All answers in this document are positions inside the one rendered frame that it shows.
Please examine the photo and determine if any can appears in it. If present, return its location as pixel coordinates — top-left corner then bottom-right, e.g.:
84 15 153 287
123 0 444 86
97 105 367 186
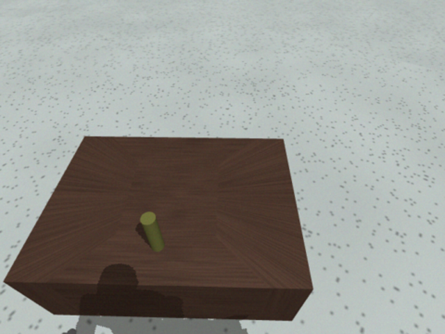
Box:
140 212 165 252

